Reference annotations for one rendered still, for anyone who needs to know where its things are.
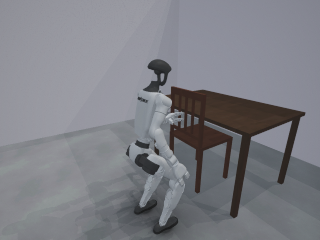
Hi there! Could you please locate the robot right forearm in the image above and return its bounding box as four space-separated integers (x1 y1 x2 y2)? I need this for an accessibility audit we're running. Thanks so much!
154 129 179 168

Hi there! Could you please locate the chair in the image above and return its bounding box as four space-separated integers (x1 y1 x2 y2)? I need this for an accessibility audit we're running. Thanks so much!
169 86 233 194

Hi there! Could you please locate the robot left foot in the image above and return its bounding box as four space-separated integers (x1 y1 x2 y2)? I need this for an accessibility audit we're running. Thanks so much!
134 199 157 215

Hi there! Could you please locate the robot left forearm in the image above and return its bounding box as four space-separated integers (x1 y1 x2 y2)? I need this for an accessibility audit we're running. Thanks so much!
162 116 168 124

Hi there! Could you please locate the left robot hand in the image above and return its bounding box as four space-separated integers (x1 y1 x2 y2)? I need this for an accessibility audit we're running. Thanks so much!
167 112 184 125

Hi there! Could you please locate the robot right upper arm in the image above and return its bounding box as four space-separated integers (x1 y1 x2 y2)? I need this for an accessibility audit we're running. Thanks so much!
148 93 172 140

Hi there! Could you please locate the left robot shin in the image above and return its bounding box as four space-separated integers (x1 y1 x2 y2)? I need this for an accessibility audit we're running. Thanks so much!
139 174 163 207

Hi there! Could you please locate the right robot hand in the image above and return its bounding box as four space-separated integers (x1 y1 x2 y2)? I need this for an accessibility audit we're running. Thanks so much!
172 163 190 187

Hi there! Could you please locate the table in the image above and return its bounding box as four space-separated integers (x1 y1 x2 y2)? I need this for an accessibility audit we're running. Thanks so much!
154 89 305 218

